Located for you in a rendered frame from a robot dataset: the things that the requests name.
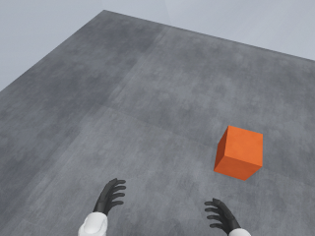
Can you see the carton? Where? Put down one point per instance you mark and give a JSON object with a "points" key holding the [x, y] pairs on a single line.
{"points": [[239, 153]]}

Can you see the robot right hand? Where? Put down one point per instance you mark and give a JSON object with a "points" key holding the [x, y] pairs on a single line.
{"points": [[227, 219]]}

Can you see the left robot forearm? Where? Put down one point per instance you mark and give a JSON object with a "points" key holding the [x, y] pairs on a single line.
{"points": [[95, 224]]}

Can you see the robot left hand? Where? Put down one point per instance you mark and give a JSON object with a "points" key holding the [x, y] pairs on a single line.
{"points": [[105, 202]]}

